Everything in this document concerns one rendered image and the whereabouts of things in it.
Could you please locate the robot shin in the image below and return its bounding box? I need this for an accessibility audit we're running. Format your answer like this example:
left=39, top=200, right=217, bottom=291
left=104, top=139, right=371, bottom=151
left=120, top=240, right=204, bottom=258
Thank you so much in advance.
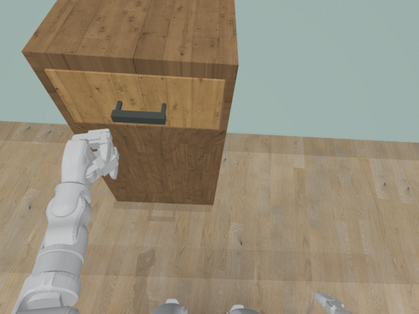
left=166, top=298, right=179, bottom=304
left=230, top=304, right=244, bottom=312

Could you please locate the robot left shin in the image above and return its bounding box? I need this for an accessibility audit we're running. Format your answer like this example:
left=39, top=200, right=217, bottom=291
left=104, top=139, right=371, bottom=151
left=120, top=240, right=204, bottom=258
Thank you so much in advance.
left=166, top=298, right=179, bottom=304

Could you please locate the right robot hand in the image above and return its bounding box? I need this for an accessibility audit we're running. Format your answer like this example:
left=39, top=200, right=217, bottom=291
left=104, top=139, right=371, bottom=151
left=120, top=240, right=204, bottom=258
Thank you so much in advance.
left=314, top=291, right=353, bottom=314

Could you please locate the handle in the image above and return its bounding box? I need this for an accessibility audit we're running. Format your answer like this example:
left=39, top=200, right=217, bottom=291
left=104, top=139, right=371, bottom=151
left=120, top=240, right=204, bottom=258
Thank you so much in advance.
left=111, top=101, right=166, bottom=125

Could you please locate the cabinet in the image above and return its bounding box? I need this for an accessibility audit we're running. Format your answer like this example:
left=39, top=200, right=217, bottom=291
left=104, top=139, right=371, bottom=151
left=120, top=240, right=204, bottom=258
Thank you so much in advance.
left=22, top=0, right=239, bottom=205

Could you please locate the left robot hand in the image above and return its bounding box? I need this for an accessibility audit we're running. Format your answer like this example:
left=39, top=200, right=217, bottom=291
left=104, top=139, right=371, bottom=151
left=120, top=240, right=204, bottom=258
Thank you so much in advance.
left=61, top=128, right=119, bottom=189

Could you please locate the robot right shin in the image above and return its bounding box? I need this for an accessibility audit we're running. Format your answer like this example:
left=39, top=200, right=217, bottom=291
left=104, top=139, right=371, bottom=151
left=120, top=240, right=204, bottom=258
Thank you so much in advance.
left=230, top=304, right=244, bottom=312

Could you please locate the robot left forearm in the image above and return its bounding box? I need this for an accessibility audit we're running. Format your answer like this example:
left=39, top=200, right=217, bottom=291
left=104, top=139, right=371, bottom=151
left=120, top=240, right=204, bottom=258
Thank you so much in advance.
left=11, top=182, right=92, bottom=314

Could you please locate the drawer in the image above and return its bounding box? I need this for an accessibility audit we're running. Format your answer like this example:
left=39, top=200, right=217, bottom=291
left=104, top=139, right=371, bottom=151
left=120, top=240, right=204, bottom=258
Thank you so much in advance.
left=45, top=69, right=225, bottom=130

